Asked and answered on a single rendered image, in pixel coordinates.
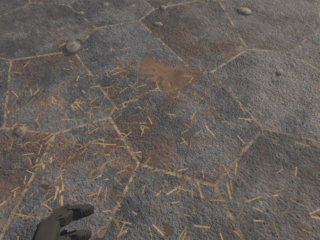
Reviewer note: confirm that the robot left hand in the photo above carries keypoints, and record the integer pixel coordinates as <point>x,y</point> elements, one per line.
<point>49,229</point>

